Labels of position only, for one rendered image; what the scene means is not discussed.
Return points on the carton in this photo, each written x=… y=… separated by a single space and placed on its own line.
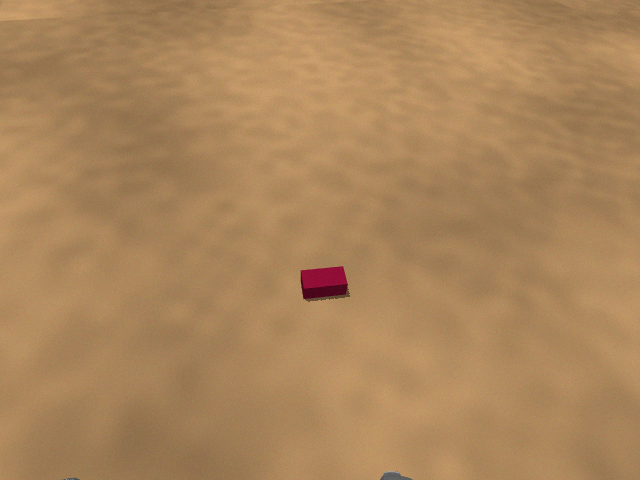
x=323 y=282

